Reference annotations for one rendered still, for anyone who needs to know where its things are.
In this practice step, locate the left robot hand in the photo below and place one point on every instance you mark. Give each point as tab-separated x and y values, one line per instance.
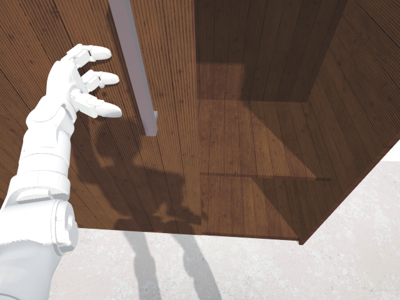
64	80

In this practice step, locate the left robot forearm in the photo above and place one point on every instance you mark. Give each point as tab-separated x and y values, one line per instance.
42	174

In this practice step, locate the handle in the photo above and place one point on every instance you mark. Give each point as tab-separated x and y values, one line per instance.
126	30

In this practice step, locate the robot left upper arm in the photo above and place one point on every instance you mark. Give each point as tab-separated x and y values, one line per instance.
33	238

